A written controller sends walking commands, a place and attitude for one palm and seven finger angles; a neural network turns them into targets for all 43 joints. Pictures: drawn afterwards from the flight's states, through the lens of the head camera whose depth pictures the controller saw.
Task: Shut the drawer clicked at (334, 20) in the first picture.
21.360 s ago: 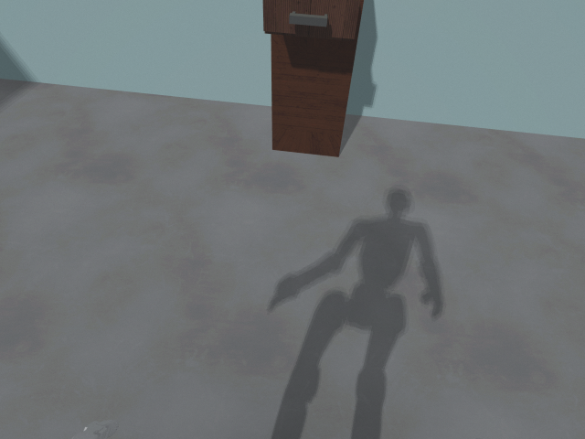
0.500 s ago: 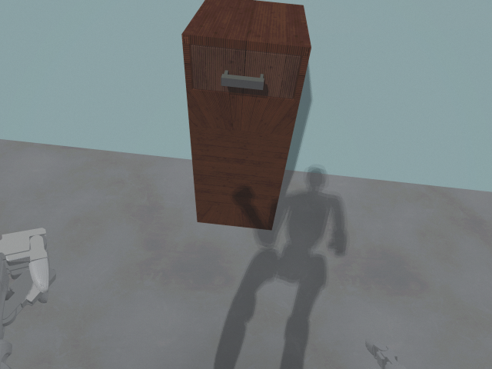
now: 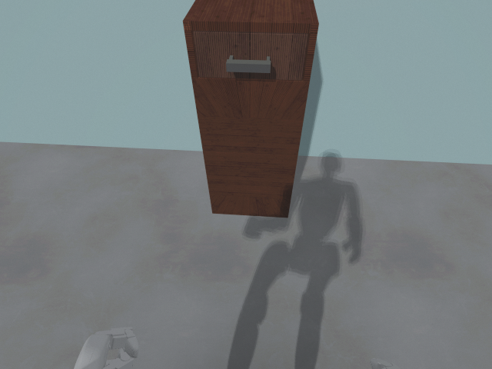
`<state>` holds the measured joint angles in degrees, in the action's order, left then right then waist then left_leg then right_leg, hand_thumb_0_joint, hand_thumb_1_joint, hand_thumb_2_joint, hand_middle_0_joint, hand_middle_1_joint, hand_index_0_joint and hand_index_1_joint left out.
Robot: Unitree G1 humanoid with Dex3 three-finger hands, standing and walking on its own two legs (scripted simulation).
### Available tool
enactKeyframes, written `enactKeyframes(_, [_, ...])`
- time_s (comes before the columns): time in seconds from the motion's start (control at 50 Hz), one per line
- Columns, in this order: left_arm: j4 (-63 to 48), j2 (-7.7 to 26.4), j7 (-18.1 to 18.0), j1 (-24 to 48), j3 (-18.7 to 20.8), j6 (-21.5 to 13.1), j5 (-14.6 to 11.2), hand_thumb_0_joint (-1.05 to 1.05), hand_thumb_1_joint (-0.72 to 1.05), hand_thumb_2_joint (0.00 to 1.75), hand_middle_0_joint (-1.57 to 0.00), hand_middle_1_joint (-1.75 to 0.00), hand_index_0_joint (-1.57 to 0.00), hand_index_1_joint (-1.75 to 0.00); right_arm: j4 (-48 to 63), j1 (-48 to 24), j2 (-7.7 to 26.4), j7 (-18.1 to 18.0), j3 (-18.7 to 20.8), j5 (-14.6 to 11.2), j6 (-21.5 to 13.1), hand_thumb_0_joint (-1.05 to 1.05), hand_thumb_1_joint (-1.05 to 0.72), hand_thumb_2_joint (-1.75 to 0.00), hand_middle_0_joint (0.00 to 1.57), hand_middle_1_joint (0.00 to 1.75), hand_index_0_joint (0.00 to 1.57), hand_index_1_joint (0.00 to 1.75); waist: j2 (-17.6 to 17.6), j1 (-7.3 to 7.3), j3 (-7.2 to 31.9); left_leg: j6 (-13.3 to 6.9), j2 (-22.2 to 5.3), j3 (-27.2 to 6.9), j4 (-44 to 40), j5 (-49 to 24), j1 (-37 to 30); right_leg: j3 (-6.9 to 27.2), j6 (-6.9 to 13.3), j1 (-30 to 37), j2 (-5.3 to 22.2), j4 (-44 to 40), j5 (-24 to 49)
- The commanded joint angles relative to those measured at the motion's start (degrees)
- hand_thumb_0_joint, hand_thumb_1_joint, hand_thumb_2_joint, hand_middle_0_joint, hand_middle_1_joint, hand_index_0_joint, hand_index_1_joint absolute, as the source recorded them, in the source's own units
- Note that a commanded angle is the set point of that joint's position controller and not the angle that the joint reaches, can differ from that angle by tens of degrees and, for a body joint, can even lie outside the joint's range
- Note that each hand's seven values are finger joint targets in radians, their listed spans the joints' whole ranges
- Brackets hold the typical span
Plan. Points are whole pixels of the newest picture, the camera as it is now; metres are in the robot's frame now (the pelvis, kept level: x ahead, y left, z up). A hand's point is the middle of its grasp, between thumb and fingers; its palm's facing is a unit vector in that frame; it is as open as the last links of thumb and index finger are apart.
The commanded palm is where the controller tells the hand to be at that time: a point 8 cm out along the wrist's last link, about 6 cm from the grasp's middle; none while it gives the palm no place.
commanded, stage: let the arm hang, fingers relaxed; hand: left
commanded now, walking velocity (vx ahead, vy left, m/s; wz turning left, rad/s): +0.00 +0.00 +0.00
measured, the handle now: (249, 62) +0.92 +0.02 +0.07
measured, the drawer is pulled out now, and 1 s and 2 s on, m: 0.00 0.00 0.00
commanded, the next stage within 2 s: look to check the result in 0.90 s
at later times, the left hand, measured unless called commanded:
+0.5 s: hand out of the picture -0.03 +0.20 -0.15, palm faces +0.02 -0.97 -0.23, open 6.5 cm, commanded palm none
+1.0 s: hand out of the picture +0.01 +0.16 -0.15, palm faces +0.02 -0.98 -0.18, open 7.4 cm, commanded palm none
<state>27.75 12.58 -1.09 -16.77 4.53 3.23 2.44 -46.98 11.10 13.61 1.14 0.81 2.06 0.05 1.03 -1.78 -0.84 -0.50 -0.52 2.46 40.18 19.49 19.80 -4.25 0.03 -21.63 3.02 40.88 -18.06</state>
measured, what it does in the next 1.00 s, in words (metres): stands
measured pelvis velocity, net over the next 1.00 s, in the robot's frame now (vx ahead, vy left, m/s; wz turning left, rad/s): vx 0.01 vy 0.00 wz -0.02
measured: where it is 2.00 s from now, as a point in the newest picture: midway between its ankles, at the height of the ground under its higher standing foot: outside the picture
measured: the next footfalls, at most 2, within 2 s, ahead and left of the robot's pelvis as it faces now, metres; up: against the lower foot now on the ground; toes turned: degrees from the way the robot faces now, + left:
none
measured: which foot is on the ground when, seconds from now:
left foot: down 0.00-1.00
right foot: down 0.00-1.00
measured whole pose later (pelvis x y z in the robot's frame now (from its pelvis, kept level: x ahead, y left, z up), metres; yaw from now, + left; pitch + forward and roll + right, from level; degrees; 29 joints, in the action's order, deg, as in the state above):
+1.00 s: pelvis +0.01 +0.00 +0.02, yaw -1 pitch -2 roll +0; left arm 65.5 7.0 -2.0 -15.3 1.4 0.1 0.9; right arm -65.1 18.4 6.2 -1.7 0.8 1.3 0.3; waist 0.4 -0.7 -3.7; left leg -0.3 -0.9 3.5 25.1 12.6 10.7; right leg -3.6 0.3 -12.8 1.7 25.4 -10.9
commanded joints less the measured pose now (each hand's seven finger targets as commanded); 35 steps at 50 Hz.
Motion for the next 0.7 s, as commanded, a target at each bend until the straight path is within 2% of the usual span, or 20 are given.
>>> enactKeyframes(0.0, [5.2,7.4,0.6,0.2,-0.8,-2.9,-1.1,0.0,0.9,0.9,-0.96,-1.12,-0.96,-1.12,2.3,1.4,4.6,-1.3,0.9,-0.1,-1.0,0.0,-0.9,-0.9,0.2,0.3,0.2,0.3,0.5,1.21,3.3,-1.5,-4.4,-5.6,-12.3,-15.3,-3.2,6.2,1.7,6.5,3.9,-11.1,12.6])
enactKeyframes(0.02, [7.9,7.5,0.4,0.6,-1.1,-2.7,-1.3,0.0,0.9,0.9,-0.92,-1.08,-0.92,-1.08,1.5,0.9,5.3,-1.4,0.6,-0.2,-0.9,0.0,-0.9,-0.9,0.2,0.3,0.2,0.3,6.6,1.85,2.0,-2.1,-5.9,-7.9,-15.9,-14.2,-0.7,5.0,1.1,8.2,2.2,-11.0,6.9])
enactKeyframes(0.04, [11.1,6.8,0.3,-0.1,-1.4,-2.6,-1.4,0.0,0.9,0.9,-0.88,-1.04,-0.88,-1.04,0.5,0.4,4.9,-1.5,0.4,-0.2,-0.8,0.0,-0.9,-0.9,0.2,0.3,0.2,0.3,9.4,2.5,1.4,-2.6,-6.3,-8.4,-18.1,-10.4,1.2,4.4,0.9,10.4,1.6,-12.4,3.5])
enactKeyframes(0.06, [14.1,6.4,0.2,-0.9,-1.6,-2.6,-1.4,0.0,0.9,0.9,-0.84,-0.99,-0.84,-0.99,-0.5,0.0,4.5,-1.7,0.4,-0.4,-0.6,0.0,-0.9,-0.9,0.2,0.3,0.2,0.3,9.9,2.82,0.5,-2.4,-5.7,-7.9,-19.1,-5.1,2.1,4.7,1.2,11.1,1.5,-14.1,1.8])
enactKeyframes(0.08, [15.8,5.0,0.0,-2.1,-1.1,-2.7,-1.4,0.0,0.9,0.9,-0.8,-0.95,-0.8,-0.95,-1.0,0.7,3.7,-1.9,0.8,-0.1,-0.2,0.0,-0.9,-0.9,0.2,0.3,0.2,0.3,12.6,2.86,1.0,-2.2,-5.3,-7.5,-20.1,0.4,2.5,4.5,1.6,11.6,1.3,-15.5,0.2])
enactKeyframes(0.1, [17.6,5.1,0.0,-1.8,-1.1,-2.6,-1.4,0.0,0.9,0.9,-0.76,-0.91,-0.76,-0.91,-1.6,1.3,3.4,-1.9,0.9,-0.1,0.1,0.0,-0.9,-0.9,0.2,0.3,0.2,0.3,13.7,2.7,0.1,-2.0,-4.8,-7.4,-21.0,4.8,3.3,4.3,1.9,11.7,1.3,-16.4,-0.8])
enactKeyframes(0.14, [20.7,5.7,0.1,-1.1,-1.5,-2.8,-1.3,0.0,0.9,0.9,-0.68,-0.82,-0.68,-0.82,-3.1,3.1,3.5,-2.0,1.1,-0.4,0.4,0.0,-0.9,-0.9,0.2,0.3,0.2,0.3,9.7,2.4,0.1,-1.9,-4.9,-7.2,-21.3,6.8,2.0,4.4,2.1,11.1,1.7,-18.5,-1.6])
enactKeyframes(0.22, [25.4,6.1,0.2,-0.2,-1.9,-3.2,-1.5,0.0,0.9,0.9,-0.52,-0.65,-0.52,-0.65,-6.1,7.0,3.7,-2.2,1.5,-0.6,0.5,0.0,-0.9,-0.9,0.2,0.3,0.2,0.3,0.9,1.56,-1.1,-1.9,-5.0,-7.0,-20.9,4.1,-1.5,5.3,2.4,8.1,2.3,-21.4,-3.3])
enactKeyframes(0.28, [28.5,5.2,0.1,-0.4,-2.3,-3.2,-1.6,0.0,0.9,0.9,-0.4,-0.52,-0.4,-0.52,-8.4,8.7,3.0,-2.4,1.4,-0.7,0.4,0.0,-0.9,-0.9,0.2,0.3,0.2,0.3,-1.1,1.23,-2.4,-2.0,-5.3,-6.8,-21.4,2.4,-3.1,5.1,2.3,6.6,2.6,-21.8,-2.8])
enactKeyframes(0.38, [32.5,3.9,-0.2,-2.1,-2.7,-3.4,-1.6,0.0,0.9,0.9,-0.2,-0.3,-0.2,-0.3,-11.2,9.7,1.7,-2.7,1.0,-0.9,0.0,0.0,-0.9,-0.9,0.2,0.3,0.2,0.3,-1.4,1.53,-3.3,-2.1,-5.4,-6.1,-22.0,-1.0,-4.5,4.8,2.1,6.8,2.9,-21.3,0.8])
enactKeyframes(0.44, [34.0,3.2,-0.4,-2.8,-2.8,-3.6,-1.7,0.0,0.9,0.9,-0.2,-0.3,-0.2,-0.3,-12.7,10.2,0.5,-2.8,0.8,-1.1,-0.2,0.0,-0.9,-0.9,0.2,0.3,0.2,0.3,-1.9,1.63,-2.5,-2.0,-5.4,-5.5,-21.8,-4.5,-5.9,4.6,2.0,7.6,3.0,-20.8,3.2])
enactKeyframes(0.52, [35.4,2.3,-0.7,-3.1,-2.9,-3.6,-1.7,0.0,0.9,0.9,-0.2,-0.3,-0.2,-0.3,-14.2,10.3,-0.3,-2.9,0.6,-1.1,-0.1,0.0,-0.9,-0.9,0.2,0.3,0.2,0.3,0.2,1.75,-3.9,-1.8,-5.3,-5.2,-22.1,-4.9,-5.8,4.6,1.8,7.3,2.8,-20.8,3.3])
enactKeyframes(0.6, [36.1,1.1,-0.9,-2.8,-2.9,-3.6,-1.7,0.0,0.9,0.9,-0.2,-0.3,-0.2,-0.3,-15.4,10.8,-1.7,-3.0,0.5,-1.0,0.0,0.0,-0.9,-0.9,0.2,0.3,0.2,0.3,-1.1,1.6,-5.0,-1.6,-4.8,-4.6,-22.0,-4.6,-5.7,4.9,1.8,7.2,2.9,-21.2,2.9])
enactKeyframes(0.68, [36.3,0.5,-1.0,-2.4,-2.6,-3.6,-1.7,0.0,0.9,0.9,-0.2,-0.3,-0.2,-0.3,-16.0,11.4,-2.6,-3.1,0.5,-0.9,-0.1,0.0,-0.9,-0.9,0.2,0.3,0.2,0.3,0.2,1.6,-5.6,-1.4,-4.7,-4.3,-22.2,-4.7,-5.1,5.0,1.8,7.5,2.9,-21.4,3.1])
